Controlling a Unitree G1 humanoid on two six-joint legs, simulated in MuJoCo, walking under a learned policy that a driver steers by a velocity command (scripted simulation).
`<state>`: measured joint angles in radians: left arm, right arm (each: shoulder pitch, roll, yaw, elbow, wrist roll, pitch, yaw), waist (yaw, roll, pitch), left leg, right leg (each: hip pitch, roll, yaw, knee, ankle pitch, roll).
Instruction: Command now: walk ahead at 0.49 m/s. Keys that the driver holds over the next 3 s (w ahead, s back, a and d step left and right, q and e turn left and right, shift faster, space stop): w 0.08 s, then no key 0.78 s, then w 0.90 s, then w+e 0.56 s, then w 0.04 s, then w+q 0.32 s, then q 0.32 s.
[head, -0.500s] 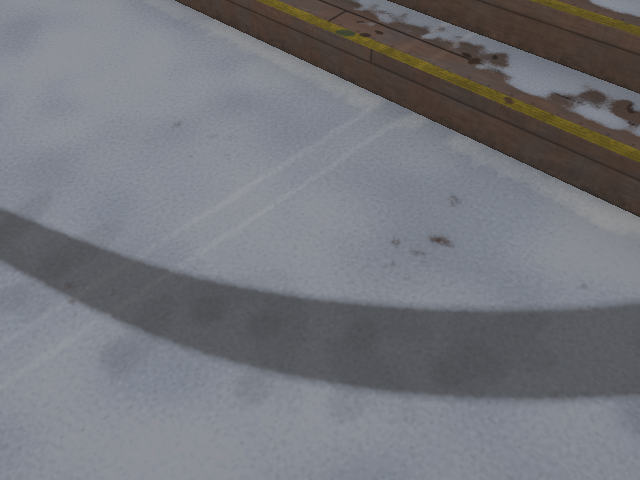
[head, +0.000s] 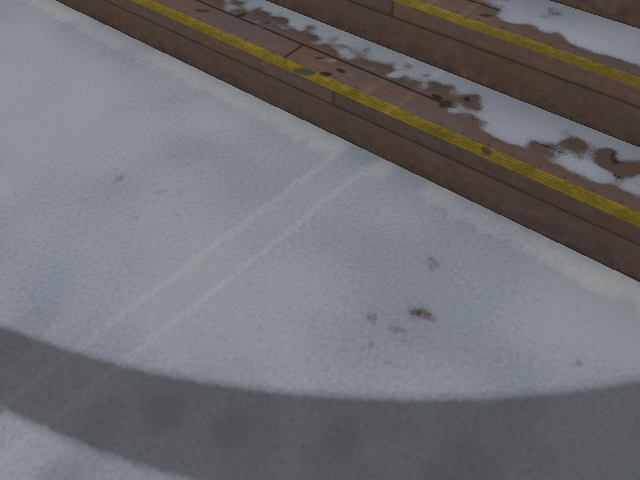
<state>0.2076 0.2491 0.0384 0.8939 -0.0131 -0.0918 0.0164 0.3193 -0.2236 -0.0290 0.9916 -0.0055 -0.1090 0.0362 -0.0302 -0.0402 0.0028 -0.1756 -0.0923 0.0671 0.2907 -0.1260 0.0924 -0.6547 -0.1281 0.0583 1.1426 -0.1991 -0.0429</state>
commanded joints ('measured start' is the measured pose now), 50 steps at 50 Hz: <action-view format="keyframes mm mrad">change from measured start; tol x16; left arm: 1 35 46 14 -42 13 4 7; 9 -205 25 1 -111 5 -13 -26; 16 210 150 37 -10 29 -6 -30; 21 -106 69 5 -47 40 7 -29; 50 -1 27 17 92 -9 23 1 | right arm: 1 -37 -131 -20 -53 1 -17 -20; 14 61 -124 -7 -27 0 36 -52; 16 276 -47 23 39 11 22 -35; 19 48 -116 -9 -12 21 59 -58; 36 -63 -71 -16 32 -2 80 -78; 50 80 -99 -34 70 36 40 -74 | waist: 1 46 79 55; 11 -6 123 17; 16 77 -196 -452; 21 -20 -59 -114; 50 3 106 128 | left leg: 1 -98 281 -213 -208 65 170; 13 144 230 -127 214 487 19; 14 26 163 -81 430 294 -24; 15 -303 36 -43 770 -360 -92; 17 -388 77 -182 973 -514 -104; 31 7 192 -120 141 -99 -42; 34 -235 175 -133 54 -343 -42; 43 -115 151 -100 124 -69 -68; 47 -168 155 -131 108 -512 4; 50 -122 237 -256 63 -549 68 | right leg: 1 -33 -43 1 -134 153 29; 12 218 99 -58 -675 252 -18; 13 359 119 -76 -726 341 -41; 15 970 -269 301 -606 1039 -270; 21 366 -97 116 -860 412 -173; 24 324 -72 70 -878 337 -188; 30 193 -13 83 -925 -351 -70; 43 454 98 -57 -713 100 -22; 47 346 124 -67 -680 -395 -54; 50 236 117 -58 -607 -351 -66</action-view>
